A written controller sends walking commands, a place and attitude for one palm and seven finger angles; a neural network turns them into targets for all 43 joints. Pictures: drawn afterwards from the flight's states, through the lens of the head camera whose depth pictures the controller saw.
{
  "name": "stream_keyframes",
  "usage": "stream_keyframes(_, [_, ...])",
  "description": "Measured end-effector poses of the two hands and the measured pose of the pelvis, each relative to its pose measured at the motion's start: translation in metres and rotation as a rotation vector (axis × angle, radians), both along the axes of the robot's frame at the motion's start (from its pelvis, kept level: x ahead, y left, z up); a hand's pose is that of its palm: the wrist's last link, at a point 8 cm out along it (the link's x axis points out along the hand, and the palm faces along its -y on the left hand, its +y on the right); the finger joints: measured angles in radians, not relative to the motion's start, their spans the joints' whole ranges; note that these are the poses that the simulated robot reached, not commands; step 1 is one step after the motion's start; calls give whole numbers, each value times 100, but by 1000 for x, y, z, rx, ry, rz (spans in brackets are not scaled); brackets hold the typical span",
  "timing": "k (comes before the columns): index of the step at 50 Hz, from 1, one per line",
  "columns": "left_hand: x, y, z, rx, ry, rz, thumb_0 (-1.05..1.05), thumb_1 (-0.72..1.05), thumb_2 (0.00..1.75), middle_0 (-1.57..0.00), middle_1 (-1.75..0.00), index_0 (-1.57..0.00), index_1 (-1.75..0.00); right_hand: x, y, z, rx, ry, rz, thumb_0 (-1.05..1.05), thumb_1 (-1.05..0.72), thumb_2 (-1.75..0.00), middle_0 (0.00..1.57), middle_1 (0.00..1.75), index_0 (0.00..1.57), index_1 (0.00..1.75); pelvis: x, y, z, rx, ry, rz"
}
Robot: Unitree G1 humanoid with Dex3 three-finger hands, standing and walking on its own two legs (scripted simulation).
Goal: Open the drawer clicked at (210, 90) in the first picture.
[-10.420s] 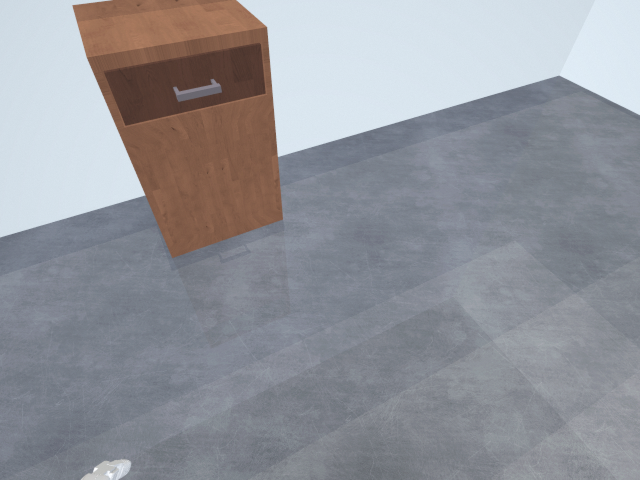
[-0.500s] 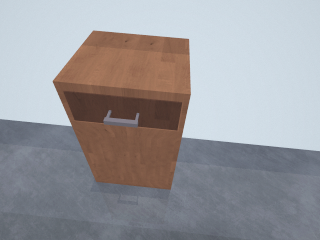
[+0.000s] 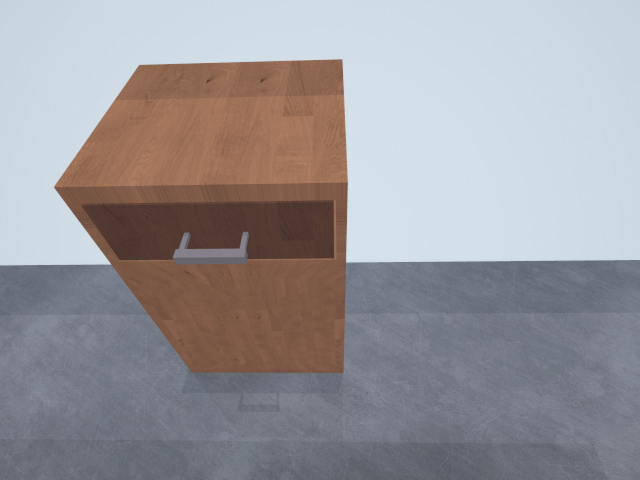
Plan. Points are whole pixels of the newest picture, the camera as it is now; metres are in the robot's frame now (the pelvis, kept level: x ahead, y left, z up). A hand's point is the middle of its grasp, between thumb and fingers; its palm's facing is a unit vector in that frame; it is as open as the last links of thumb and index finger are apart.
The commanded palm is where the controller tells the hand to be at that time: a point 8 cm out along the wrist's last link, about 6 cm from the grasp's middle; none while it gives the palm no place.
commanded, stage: look again from close up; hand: left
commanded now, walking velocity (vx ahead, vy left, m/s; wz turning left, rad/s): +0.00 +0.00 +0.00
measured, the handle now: (213, 247) +0.52 +0.22 -0.08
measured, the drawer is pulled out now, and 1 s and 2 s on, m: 0.00 0.00 0.00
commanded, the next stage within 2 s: raise the hand with hooked fingers in 0.32 s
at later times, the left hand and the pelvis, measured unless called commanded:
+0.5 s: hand out of the picture +0.04 +0.17 -0.14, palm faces -0.07 -0.94 -0.33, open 7.3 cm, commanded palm +0.11 +0.21 -0.05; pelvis +0.00 -0.01 +0.00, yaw -2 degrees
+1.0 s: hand out of the picture +0.14 +0.22 -0.05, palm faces +0.06 -0.07 -1.00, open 9.5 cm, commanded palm +0.14 +0.23 +0.01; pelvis -0.08 +0.00 -0.04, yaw -1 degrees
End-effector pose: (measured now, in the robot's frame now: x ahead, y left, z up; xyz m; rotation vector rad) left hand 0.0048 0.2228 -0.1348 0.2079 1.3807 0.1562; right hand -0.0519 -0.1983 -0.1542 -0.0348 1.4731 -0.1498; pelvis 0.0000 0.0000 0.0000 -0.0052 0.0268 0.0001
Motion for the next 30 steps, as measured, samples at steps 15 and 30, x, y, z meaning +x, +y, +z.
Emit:
stream_keyframes(15, [13, -7, 5, 11, -56, 36, 1, 93, 90, -20, -29, -20, -30, 51, -25, -1, -35, -85, 59, 2, -93, -90, 20, 30, 20, 29, 9, -12, 3, 14, -33, 6])
stream_keyframes(30, [124, 6, 122, 397, -692, -395, 2, 88, 87, -21, -33, -20, -34, 121, -56, 26, -170, -546, 71, 2, -92, -90, 20, 30, 20, 29, -22, -2, -2, 31, 30, -22])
